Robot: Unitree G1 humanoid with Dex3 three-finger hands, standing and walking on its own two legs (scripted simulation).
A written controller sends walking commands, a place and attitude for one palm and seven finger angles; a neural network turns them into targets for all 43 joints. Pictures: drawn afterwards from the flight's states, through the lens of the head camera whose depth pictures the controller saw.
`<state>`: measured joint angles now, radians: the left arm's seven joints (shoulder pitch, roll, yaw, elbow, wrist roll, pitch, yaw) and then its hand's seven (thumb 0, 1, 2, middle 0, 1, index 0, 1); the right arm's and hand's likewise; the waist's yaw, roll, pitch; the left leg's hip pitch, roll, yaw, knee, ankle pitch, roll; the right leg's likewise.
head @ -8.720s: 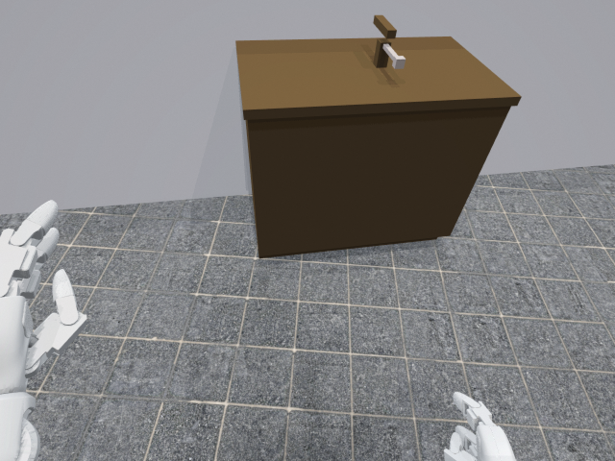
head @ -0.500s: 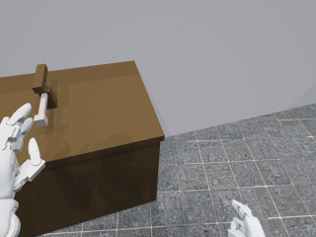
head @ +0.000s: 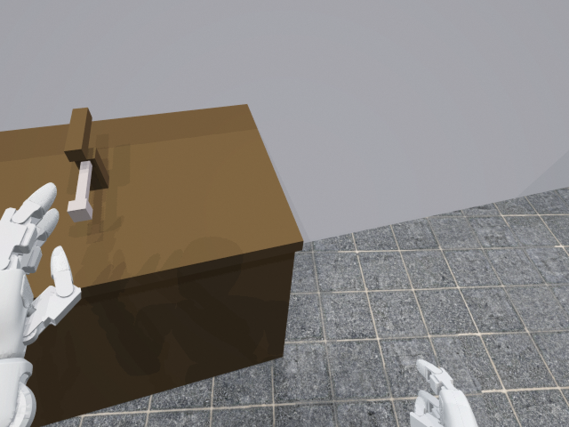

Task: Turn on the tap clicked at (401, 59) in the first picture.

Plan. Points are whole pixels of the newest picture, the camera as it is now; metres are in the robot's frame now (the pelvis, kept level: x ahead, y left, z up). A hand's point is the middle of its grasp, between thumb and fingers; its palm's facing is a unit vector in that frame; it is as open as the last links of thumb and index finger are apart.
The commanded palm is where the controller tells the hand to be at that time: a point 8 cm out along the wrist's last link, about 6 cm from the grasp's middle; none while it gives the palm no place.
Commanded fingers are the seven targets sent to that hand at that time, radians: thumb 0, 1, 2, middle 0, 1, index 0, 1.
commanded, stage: shuffle to correct the standing spot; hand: left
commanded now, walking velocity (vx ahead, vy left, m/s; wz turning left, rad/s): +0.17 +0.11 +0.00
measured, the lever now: (80, 210) +0.42 +0.39 +0.03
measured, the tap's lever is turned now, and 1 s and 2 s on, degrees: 0 0 0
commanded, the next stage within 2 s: come to a stop and stand still in 0.42 s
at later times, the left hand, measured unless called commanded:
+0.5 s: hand (84, 247) +0.26 +0.26 +0.15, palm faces +0.36 -0.84 -0.40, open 7.4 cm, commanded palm +0.21 +0.30 +0.17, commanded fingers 0.00 0.90 0.90 -0.20 -0.30 -0.20 -0.30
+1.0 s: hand (69, 195) +0.32 +0.29 +0.18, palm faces +0.36 -0.82 -0.44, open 7.4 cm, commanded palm +0.25 +0.32 +0.17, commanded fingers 0.00 0.90 0.90 -0.20 -0.30 -0.20 -0.30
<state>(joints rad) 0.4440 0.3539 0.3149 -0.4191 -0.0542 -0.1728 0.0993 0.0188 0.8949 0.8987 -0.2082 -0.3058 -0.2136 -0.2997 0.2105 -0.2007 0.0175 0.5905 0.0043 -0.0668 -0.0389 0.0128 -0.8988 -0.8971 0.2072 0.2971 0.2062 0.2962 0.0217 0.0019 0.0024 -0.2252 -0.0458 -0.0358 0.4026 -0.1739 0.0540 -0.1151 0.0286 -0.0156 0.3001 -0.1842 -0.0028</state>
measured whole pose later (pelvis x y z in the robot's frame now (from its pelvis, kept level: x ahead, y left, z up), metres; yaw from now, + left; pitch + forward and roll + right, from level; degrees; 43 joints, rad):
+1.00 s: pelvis +0.08 +0.05 -0.02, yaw -2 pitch +1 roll -2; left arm 0.37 0.43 0.44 -0.49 -0.04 -0.29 0.09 0.02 0.90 0.90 -0.20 -0.30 -0.21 -0.30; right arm 0.21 -0.19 0.03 0.60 0.01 -0.14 0.03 0.01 -0.90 -0.90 0.21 0.30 0.21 0.30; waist 0.00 0.00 0.04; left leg -0.32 -0.02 0.03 0.60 -0.30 0.06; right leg -0.23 0.02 0.03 0.53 -0.32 0.02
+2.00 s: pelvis +0.06 +0.06 -0.01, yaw -2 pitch -1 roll -3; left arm 0.45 0.36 0.35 -0.47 -0.03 -0.18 0.10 0.02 0.89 0.90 -0.21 -0.31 -0.21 -0.30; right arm 0.21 -0.21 0.01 0.57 0.01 -0.08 -0.03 0.01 -0.90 -0.90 0.21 0.30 0.21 0.30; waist 0.01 0.02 0.03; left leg -0.28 -0.02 0.04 0.51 -0.23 0.08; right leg -0.17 0.00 -0.04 0.39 -0.22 0.03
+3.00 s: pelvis +0.08 +0.06 -0.01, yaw -2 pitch +0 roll -2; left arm 0.41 0.36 0.35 -0.46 -0.03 -0.20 0.09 0.02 0.89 0.90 -0.21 -0.31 -0.21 -0.30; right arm 0.19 -0.20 0.02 0.58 0.01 -0.09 -0.03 0.01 -0.90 -0.90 0.21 0.30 0.21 0.30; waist 0.03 -0.02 0.03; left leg -0.24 -0.03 0.04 0.48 -0.23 0.07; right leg -0.14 -0.01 -0.04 0.38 -0.23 0.02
